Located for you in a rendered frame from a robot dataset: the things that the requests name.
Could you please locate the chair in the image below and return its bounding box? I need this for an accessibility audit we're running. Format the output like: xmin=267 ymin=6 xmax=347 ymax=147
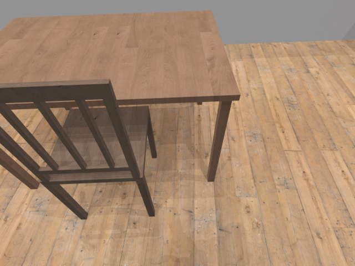
xmin=0 ymin=79 xmax=157 ymax=219

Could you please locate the table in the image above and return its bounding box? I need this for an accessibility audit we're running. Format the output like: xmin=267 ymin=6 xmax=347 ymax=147
xmin=0 ymin=10 xmax=241 ymax=190

